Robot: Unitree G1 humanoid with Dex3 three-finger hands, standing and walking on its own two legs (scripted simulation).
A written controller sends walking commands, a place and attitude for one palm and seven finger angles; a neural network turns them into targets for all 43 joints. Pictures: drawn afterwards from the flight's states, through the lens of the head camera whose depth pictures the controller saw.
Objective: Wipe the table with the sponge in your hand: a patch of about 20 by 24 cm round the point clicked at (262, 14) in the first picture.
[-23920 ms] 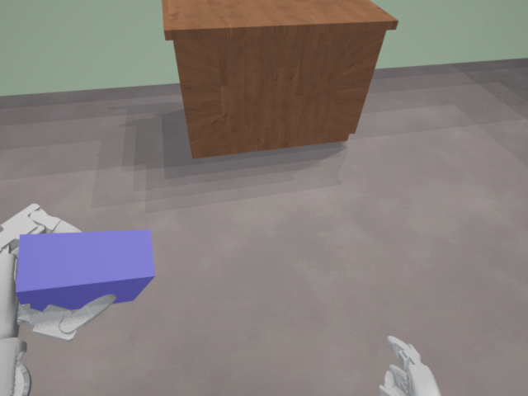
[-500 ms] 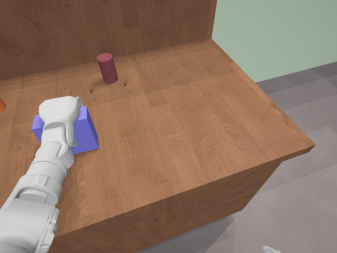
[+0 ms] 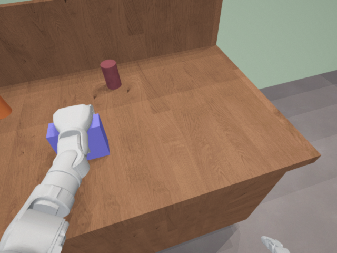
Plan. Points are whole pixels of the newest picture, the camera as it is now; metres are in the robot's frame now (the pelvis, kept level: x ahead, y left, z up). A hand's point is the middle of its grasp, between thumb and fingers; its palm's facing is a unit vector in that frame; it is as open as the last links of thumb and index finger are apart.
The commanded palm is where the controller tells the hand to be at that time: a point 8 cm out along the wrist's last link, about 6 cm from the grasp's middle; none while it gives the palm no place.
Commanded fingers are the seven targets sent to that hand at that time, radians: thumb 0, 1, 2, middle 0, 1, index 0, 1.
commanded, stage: wipe back along the middle lane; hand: left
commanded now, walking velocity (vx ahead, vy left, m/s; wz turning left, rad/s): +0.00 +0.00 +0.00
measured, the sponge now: (83, 144) +0.38 +0.27 +0.02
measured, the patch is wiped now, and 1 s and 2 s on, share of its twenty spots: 0.45 0.60 0.75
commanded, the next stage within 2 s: slide across to the third lane in 1.38 s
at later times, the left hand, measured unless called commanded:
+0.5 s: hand (84, 147) +0.35 +0.24 +0.06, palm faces +0.00 -0.02 -1.00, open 9.7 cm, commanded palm +0.30 +0.22 +0.10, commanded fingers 0.00 0.10 1.30 -1.20 -1.60 -1.20 -1.60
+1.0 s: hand (90, 162) +0.30 +0.21 +0.07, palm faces +0.04 -0.04 -1.00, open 9.7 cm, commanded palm +0.25 +0.19 +0.10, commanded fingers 0.00 0.10 1.30 -1.20 -1.60 -1.20 -1.60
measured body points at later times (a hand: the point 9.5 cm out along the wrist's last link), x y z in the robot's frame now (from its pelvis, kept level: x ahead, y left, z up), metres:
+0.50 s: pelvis +0.00 +0.00 +0.00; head +0.00 -0.02 +0.45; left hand +0.34 +0.24 +0.12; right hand +0.20 -0.22 -0.10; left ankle +0.00 +0.14 -0.73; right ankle -0.04 -0.13 -0.73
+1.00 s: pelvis +0.00 -0.01 +0.00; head -0.02 -0.05 +0.45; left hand +0.29 +0.21 +0.12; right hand +0.22 -0.22 -0.09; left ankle +0.00 +0.14 -0.73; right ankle -0.04 -0.13 -0.73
